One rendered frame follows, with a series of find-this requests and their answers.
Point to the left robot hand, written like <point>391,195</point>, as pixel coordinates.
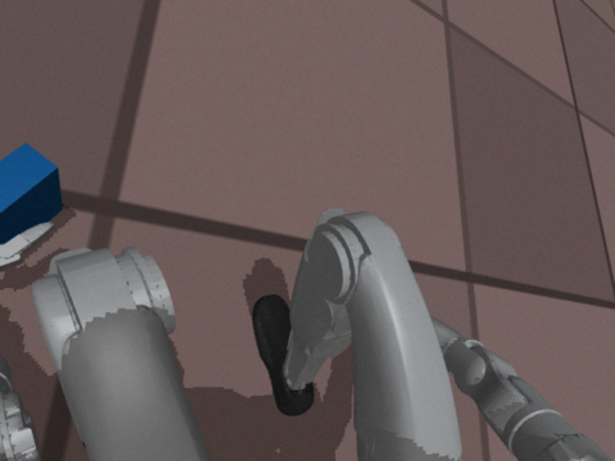
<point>22,243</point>

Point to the right robot arm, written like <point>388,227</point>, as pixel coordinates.
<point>528,425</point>

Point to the right robot hand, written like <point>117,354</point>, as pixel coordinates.
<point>445,334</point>

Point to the left robot arm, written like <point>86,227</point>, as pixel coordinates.
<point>18,436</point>

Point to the right robot foot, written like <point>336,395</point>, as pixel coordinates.
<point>272,328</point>

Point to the carton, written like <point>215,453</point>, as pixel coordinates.
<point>30,191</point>

